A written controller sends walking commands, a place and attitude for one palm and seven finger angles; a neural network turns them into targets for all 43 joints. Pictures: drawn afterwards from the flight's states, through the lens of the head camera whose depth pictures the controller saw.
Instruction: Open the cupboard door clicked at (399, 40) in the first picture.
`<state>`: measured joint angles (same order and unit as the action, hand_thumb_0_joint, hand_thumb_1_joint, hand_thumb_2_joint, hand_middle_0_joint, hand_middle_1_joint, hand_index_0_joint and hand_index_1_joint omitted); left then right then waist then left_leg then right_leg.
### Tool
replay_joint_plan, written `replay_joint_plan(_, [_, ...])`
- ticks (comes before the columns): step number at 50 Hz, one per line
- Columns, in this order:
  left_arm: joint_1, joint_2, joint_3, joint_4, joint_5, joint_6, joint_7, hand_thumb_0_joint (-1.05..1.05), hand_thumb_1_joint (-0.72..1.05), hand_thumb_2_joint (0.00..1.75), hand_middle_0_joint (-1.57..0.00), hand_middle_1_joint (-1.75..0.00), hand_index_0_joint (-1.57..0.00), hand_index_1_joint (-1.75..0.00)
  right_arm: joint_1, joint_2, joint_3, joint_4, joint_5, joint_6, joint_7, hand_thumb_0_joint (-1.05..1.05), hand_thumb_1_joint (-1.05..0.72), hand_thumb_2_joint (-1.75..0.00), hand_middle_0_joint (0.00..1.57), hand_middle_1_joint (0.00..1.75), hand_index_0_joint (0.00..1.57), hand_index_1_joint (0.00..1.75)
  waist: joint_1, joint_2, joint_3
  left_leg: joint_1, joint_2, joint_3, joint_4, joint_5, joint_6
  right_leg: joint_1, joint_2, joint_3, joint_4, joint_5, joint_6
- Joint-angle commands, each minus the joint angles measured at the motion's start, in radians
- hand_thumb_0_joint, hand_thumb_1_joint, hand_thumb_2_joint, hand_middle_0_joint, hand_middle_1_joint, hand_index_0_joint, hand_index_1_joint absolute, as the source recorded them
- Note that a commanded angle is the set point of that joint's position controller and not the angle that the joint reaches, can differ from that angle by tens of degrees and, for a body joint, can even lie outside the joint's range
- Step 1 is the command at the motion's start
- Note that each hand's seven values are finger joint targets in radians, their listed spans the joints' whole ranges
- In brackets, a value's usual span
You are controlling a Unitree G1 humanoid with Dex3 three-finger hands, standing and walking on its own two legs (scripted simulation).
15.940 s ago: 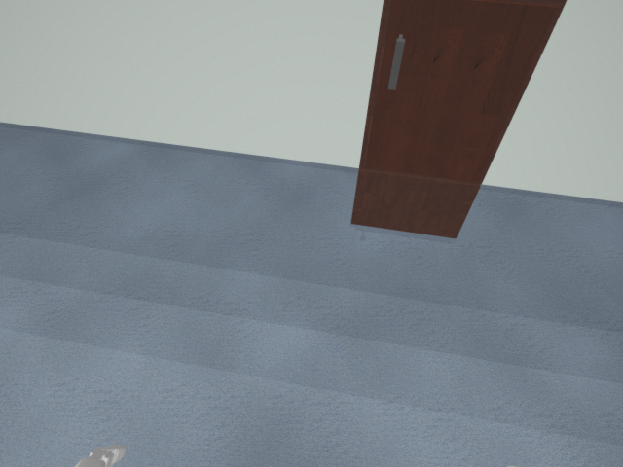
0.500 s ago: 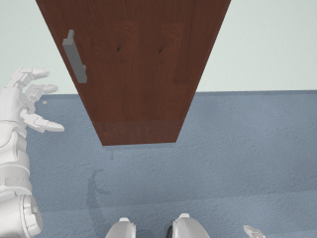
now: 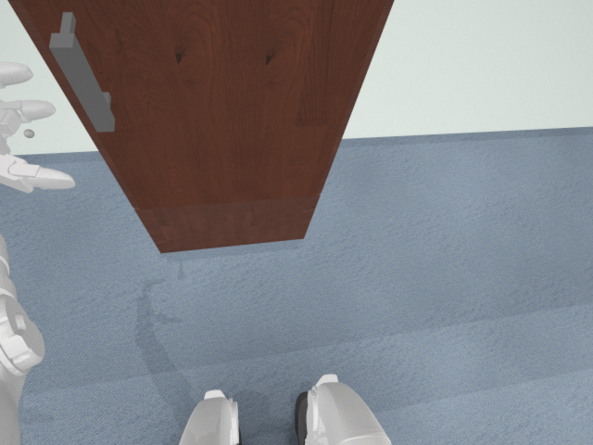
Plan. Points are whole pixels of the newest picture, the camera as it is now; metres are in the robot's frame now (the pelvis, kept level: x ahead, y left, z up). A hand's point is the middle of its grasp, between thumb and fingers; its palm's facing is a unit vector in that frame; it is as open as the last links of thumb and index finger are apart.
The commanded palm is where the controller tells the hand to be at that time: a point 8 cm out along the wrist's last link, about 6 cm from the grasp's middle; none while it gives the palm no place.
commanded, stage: move the hooked fingers beside the handle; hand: left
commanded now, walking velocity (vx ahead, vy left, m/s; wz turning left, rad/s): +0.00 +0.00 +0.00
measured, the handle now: (88, 76) +0.58 +0.24 +0.07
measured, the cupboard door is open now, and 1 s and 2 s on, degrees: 0 0 0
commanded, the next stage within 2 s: slide the fingers in behind the handle in 1.00 s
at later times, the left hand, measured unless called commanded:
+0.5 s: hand (27, 115) +0.52 +0.30 +0.06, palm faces +0.10 -1.00 -0.01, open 14.0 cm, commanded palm +0.50 +0.33 +0.07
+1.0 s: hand (34, 116) +0.52 +0.30 +0.06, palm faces +0.10 -0.99 -0.02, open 14.0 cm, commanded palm +0.50 +0.33 +0.06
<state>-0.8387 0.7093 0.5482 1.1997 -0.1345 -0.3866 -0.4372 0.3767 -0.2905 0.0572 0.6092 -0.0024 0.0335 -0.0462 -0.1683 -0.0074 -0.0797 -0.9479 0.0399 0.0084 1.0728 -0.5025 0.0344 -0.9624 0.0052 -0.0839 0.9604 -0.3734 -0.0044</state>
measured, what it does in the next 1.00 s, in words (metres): stands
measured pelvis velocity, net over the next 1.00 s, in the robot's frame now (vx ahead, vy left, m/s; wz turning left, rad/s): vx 0.01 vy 0.01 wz -0.02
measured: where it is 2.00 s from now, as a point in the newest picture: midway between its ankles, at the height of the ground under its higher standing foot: outside the picture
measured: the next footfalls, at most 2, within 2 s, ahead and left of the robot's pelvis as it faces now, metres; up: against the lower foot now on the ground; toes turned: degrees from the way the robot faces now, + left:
none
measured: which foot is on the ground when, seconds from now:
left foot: down 0.00-1.00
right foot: down 0.00-1.00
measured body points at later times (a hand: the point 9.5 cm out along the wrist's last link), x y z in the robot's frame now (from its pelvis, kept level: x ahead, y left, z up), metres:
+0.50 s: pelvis +0.01 +0.01 +0.00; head +0.18 +0.05 +0.41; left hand +0.51 +0.36 +0.07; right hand +0.00 -0.26 -0.10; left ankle +0.00 +0.09 -0.67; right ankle +0.04 -0.12 -0.67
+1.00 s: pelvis +0.01 +0.01 +0.00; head +0.17 +0.05 +0.41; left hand +0.51 +0.35 +0.06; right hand +0.01 -0.26 -0.10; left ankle +0.00 +0.09 -0.67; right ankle +0.04 -0.12 -0.67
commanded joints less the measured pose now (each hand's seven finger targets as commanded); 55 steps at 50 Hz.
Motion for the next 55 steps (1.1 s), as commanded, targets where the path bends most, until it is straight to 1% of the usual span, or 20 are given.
replay_joint_plan(1, [-0.416,0.381,0.054,-0.193,0.0,-0.062,0.001,0.0,-0.5,0.3,-0.3,-1.2,-0.3,-1.2,0.168,-0.203,-0.068,-0.05,-0.006,0.0,-0.013,0.0,-0.9,-0.9,0.2,0.3,0.2,0.3,0.0,0.2,-0.486,0.263,-0.007,-0.066,-0.126,0.428,-0.012,0.234,0.033,0.055,-0.066,0.228,-0.011])
replay_joint_plan(5, [-0.449,0.41,0.051,-0.149,0.012,-0.043,-0.007,0.0,-0.5,0.3,-0.3,-1.2,-0.3,-1.2,0.182,-0.206,-0.06,-0.051,-0.008,0.013,-0.009,0.0,-0.9,-0.9,0.2,0.3,0.2,0.3,-0.012,0.211,-0.481,0.242,-0.004,-0.069,-0.112,0.433,-0.009,0.227,0.035,0.054,-0.06,0.24,-0.009])
replay_joint_plan(9, [-0.478,0.447,0.062,-0.173,0.025,-0.034,-0.015,0.0,-0.5,0.3,-0.3,-1.2,-0.3,-1.2,0.205,-0.21,-0.057,-0.053,-0.012,0.029,-0.005,0.0,-0.9,-0.9,0.2,0.3,0.2,0.3,-0.012,0.275,-0.547,0.298,0.003,-0.076,-0.1,0.522,-0.016,0.213,0.038,0.049,-0.047,0.284,-0.012])
replay_joint_plan(12, [-0.432,0.443,0.072,-0.125,0.02,-0.016,-0.018,0.0,-0.5,0.3,-0.3,-1.2,-0.3,-1.2,0.211,-0.21,-0.058,-0.058,-0.012,0.038,-0.001,0.0,-0.9,-0.9,0.2,0.3,0.2,0.3,-0.02,0.202,-0.513,0.245,0.005,-0.073,-0.092,0.5,-0.008,0.226,0.042,0.048,-0.052,0.29,-0.006])
replay_joint_plan(13, [-0.405,0.456,0.087,-0.134,0.017,-0.018,-0.022,0.0,-0.5,0.3,-0.3,-1.2,-0.3,-1.2,0.212,-0.213,-0.061,-0.066,-0.013,0.038,-0.001,0.0,-0.9,-0.9,0.2,0.3,0.2,0.3,-0.005,0.217,-0.521,0.257,0.004,-0.075,-0.095,0.526,-0.01,0.235,0.043,0.046,-0.049,0.306,-0.012])
replay_joint_plan(15, [-0.391,0.427,0.067,-0.139,0.017,-0.011,-0.027,0.0,-0.5,0.3,-0.3,-1.2,-0.3,-1.2,0.214,-0.208,-0.059,-0.071,-0.012,0.046,0.004,0.0,-0.9,-0.9,0.2,0.3,0.2,0.3,-0.006,0.232,-0.524,0.267,0.006,-0.068,-0.098,0.536,-0.011,0.227,0.044,0.045,-0.052,0.311,-0.009])
replay_joint_plan(17, [-0.394,0.447,0.08,-0.163,0.021,-0.015,-0.027,0.0,-0.5,0.3,-0.3,-1.2,-0.3,-1.2,0.216,-0.208,-0.061,-0.07,-0.013,0.052,0.008,0.0,-0.9,-0.9,0.2,0.3,0.2,0.3,-0.001,0.246,-0.526,0.275,0.008,-0.069,-0.097,0.538,-0.012,0.222,0.046,0.044,-0.051,0.304,-0.009])
replay_joint_plan(24, [-0.438,0.396,0.069,-0.282,0.002,-0.055,-0.008,0.0,-0.5,0.3,-0.3,-1.2,-0.3,-1.2,0.23,-0.206,-0.075,-0.052,-0.018,0.06,0.017,0.0,-0.9,-0.9,0.2,0.3,0.2,0.3,-0.008,0.312,-0.586,0.456,0.027,-0.105,-0.096,0.693,-0.045,0.128,0.057,0.019,-0.053,0.278,-0.013])
replay_joint_plan(25, [-0.441,0.339,0.029,-0.26,-0.001,-0.048,-0.008,0.0,-0.5,0.3,-0.3,-1.2,-0.3,-1.2,0.222,-0.199,-0.072,-0.047,-0.016,0.062,0.02,0.0,-0.9,-0.9,0.2,0.3,0.2,0.3,-0.02,0.321,-0.544,0.456,0.026,-0.106,-0.098,0.68,-0.049,0.096,0.057,0.015,-0.06,0.256,-0.012])
replay_joint_plan(26, [-0.441,0.354,0.042,-0.258,-0.002,-0.045,-0.004,0.0,-0.5,0.3,-0.3,-1.2,-0.3,-1.2,0.223,-0.203,-0.074,-0.04,-0.018,0.064,0.018,0.0,-0.9,-0.9,0.2,0.3,0.2,0.3,-0.019,0.286,-0.53,0.443,0.028,-0.108,-0.101,0.66,-0.047,0.107,0.057,0.015,-0.065,0.249,-0.011])
replay_joint_plan(29, [-0.403,0.322,0.018,-0.24,0.006,-0.024,0.004,0.0,-0.5,0.3,-0.3,-1.2,-0.3,-1.2,0.224,-0.198,-0.072,-0.046,-0.015,0.069,0.018,0.0,-0.9,-0.9,0.2,0.3,0.2,0.3,-0.012,0.302,-0.519,0.454,0.026,-0.106,-0.113,0.693,-0.05,0.114,0.056,0.013,-0.07,0.263,-0.012])
replay_joint_plan(32, [-0.384,0.294,-0.002,-0.204,0.012,-0.008,0.02,0.0,-0.5,0.3,-0.3,-1.2,-0.3,-1.2,0.216,-0.193,-0.069,-0.053,-0.014,0.072,0.019,0.0,-0.9,-0.9,0.2,0.3,0.2,0.3,-0.017,0.254,-0.462,0.391,0.02,-0.097,-0.12,0.621,-0.041,0.122,0.054,0.012,-0.074,0.249,-0.01])
replay_joint_plan(34, [-0.414,0.339,0.026,-0.2,0.021,-0.016,0.034,0.0,-0.5,0.3,-0.3,-1.2,-0.3,-1.2,0.218,-0.198,-0.069,-0.056,-0.017,0.071,0.015,0.0,-0.9,-0.9,0.2,0.3,0.2,0.3,-0.018,0.223,-0.456,0.364,0.018,-0.1,-0.123,0.597,-0.038,0.146,0.053,0.015,-0.07,0.254,-0.012])
replay_joint_plan(39, [-0.433,0.362,0.046,-0.255,0.026,-0.067,0.053,0.0,-0.5,0.3,-0.3,-1.2,-0.3,-1.2,0.209,-0.194,-0.069,-0.062,-0.021,0.06,0.018,0.0,-0.9,-0.9,0.2,0.3,0.2,0.3,-0.009,0.274,-0.537,0.39,0.014,-0.089,-0.105,0.625,-0.042,0.175,0.052,0.028,-0.055,0.285,-0.015])
replay_joint_plan(41, [-0.417,0.395,0.072,-0.218,0.029,-0.066,0.052,0.0,-0.5,0.3,-0.3,-1.2,-0.3,-1.2,0.203,-0.198,-0.071,-0.06,-0.023,0.054,0.017,0.0,-0.9,-0.9,0.2,0.3,0.2,0.3,-0.007,0.239,-0.512,0.339,0.011,-0.085,-0.105,0.569,-0.033,0.203,0.05,0.032,-0.057,0.279,-0.015])
replay_joint_plan(45, [-0.42,0.343,0.012,-0.159,0.032,-0.042,0.026,0.0,-0.5,0.3,-0.3,-1.2,-0.3,-1.2,0.197,-0.194,-0.058,-0.062,-0.012,0.059,0.014,0.0,-0.9,-0.9,0.2,0.3,0.2,0.3,-0.02,0.249,-0.456,0.308,0.007,-0.078,-0.117,0.505,-0.024,0.18,0.05,0.031,-0.066,0.247,-0.013])
replay_joint_plan(48, [-0.448,0.382,0.031,-0.142,0.024,-0.034,0.01,0.0,-0.5,0.3,-0.3,-1.2,-0.3,-1.2,0.198,-0.203,-0.057,-0.064,-0.011,0.056,0.004,0.0,-0.9,-0.9,0.2,0.3,0.2,0.3,-0.037,0.196,-0.443,0.246,0.002,-0.073,-0.106,0.442,-0.008,0.197,0.048,0.041,-0.065,0.243,-0.012])
replay_joint_plan(51, [-0.478,0.417,0.047,-0.17,0.025,-0.045,0.0,0.0,-0.5,0.3,-0.3,-1.2,-0.3,-1.2,0.203,-0.205,-0.056,-0.057,-0.012,0.052,0.001,0.0,-0.9,-0.9,0.2,0.3,0.2,0.3,-0.031,0.233,-0.508,0.266,0.003,-0.078,-0.093,0.476,-0.013,0.201,0.046,0.042,-0.049,0.263,-0.011])
replay_joint_plan(53, [-0.505,0.386,0.028,-0.218,0.018,-0.062,-0.004,0.0,-0.5,0.3,-0.3,-1.2,-0.3,-1.2,0.212,-0.2,-0.06,-0.052,-0.016,0.053,0.004,0.0,-0.9,-0.9,0.2,0.3,0.2,0.3,-0.035,0.281,-0.559,0.341,0.007,-0.088,-0.079,0.555,-0.021,0.166,0.048,0.037,-0.038,0.284,-0.015])
replay_joint_plan(55, [-0.459,0.404,0.054,-0.23,0.011,-0.065,-0.008,0.0,-0.5,0.3,-0.3,-1.2,-0.3,-1.2,0.213,-0.204,-0.065,-0.048,-0.018,0.052,0.01,0.0,-0.9,-0.9,0.2,0.3,0.2,0.3,-0.015,0.311,-0.595,0.378,0.011,-0.09,-0.076,0.602,-0.032,0.17,0.05,0.035,-0.041,0.293,-0.015])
